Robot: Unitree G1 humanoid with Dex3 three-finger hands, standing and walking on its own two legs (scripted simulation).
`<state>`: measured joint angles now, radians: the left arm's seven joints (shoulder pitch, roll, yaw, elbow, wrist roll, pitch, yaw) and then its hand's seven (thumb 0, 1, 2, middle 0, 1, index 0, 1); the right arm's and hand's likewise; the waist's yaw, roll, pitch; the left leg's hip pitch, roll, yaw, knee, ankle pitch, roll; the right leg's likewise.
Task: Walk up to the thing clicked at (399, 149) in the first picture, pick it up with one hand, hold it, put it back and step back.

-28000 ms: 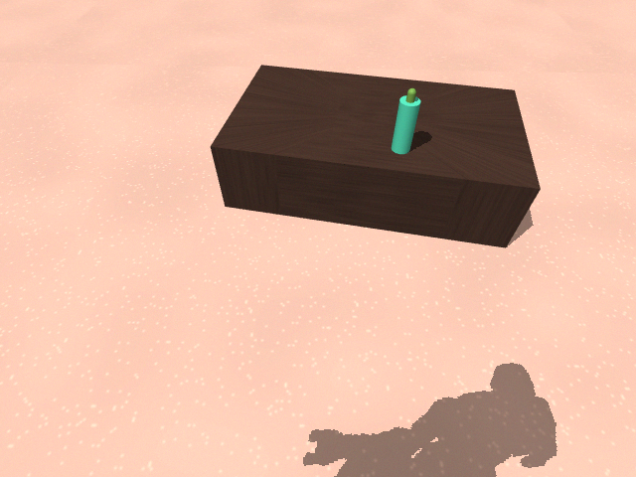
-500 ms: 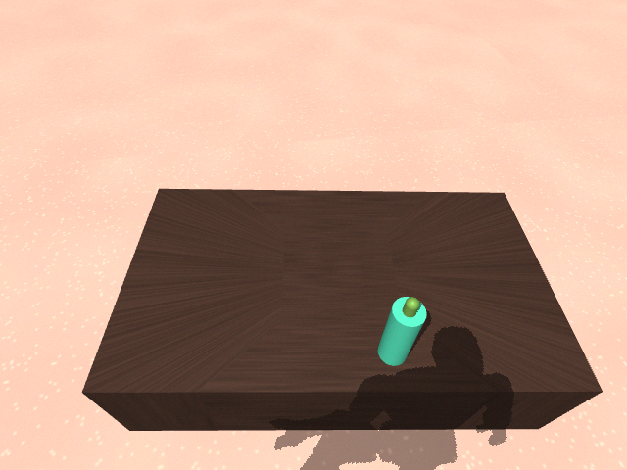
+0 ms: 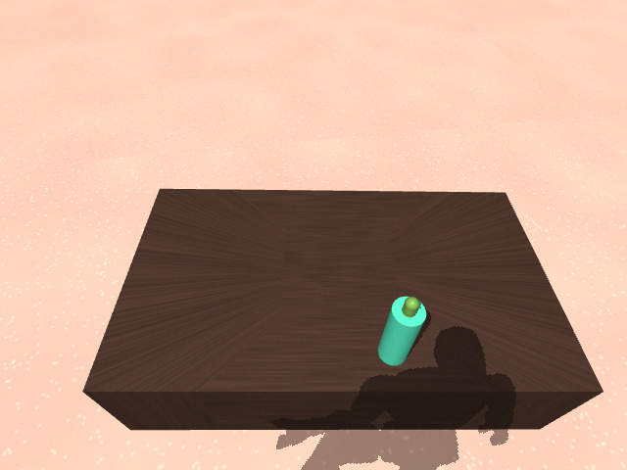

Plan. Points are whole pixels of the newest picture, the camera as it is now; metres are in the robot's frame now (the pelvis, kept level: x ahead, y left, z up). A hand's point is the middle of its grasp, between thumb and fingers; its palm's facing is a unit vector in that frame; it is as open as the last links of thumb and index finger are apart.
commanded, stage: stand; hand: right
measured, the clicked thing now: (401, 328) +0.47 -0.20 -0.33
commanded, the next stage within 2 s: step back in 0.16 s
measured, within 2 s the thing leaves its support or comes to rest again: neither
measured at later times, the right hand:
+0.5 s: hand out of the picture +0.07 -0.31 -0.18, palm faces +0.01 +0.94 -0.35, open 7.4 cm
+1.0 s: hand out of the picture -0.03 -0.28 -0.15, palm faces -0.07 +0.91 -0.42, open 7.4 cm
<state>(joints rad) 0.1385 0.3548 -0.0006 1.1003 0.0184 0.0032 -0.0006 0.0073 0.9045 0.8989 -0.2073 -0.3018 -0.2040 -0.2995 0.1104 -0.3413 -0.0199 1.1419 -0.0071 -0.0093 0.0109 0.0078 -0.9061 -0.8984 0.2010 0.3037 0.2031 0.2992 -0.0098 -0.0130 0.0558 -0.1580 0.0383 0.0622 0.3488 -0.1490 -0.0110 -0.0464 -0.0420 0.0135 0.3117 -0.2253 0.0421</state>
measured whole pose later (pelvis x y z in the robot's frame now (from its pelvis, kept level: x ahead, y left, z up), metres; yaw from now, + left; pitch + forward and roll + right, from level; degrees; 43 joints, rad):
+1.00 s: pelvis -0.16 -0.02 -0.02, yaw +1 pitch -2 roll -2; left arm 0.13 0.39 0.08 0.84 0.01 0.06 0.03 0.01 0.90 0.90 -0.21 -0.30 -0.20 -0.30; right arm 0.11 -0.36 -0.04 0.87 -0.02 0.04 -0.01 0.01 -0.90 -0.90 0.20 0.30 0.21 0.30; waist 0.01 -0.02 0.17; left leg -0.30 0.02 0.00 0.60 -0.27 0.03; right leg -0.44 0.11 0.12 1.18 -0.52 0.01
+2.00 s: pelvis -0.48 -0.03 -0.02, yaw -2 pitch -3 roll +0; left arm 0.20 0.36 0.05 0.88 0.04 0.04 0.01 0.01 0.90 0.90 -0.21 -0.30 -0.21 -0.30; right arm 0.10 -0.40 -0.05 0.85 0.00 0.07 -0.01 0.01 -0.91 -0.90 0.20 0.30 0.20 0.30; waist 0.04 0.03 0.15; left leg -0.51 -0.09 -0.13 1.06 -0.47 0.00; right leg -0.27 0.01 0.04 0.65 -0.32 -0.01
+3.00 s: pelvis -0.65 -0.01 -0.02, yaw -1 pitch -3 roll +1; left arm 0.21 0.43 0.07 0.97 0.03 0.02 -0.03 0.01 0.91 0.90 -0.21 -0.30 -0.20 -0.30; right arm 0.26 -0.35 -0.06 0.96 -0.04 -0.05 0.01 0.01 -0.90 -0.90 0.20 0.30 0.21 0.30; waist 0.00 -0.05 0.08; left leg -0.26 0.00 0.02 0.56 -0.25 0.02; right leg -0.37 -0.04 0.02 0.91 -0.47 -0.04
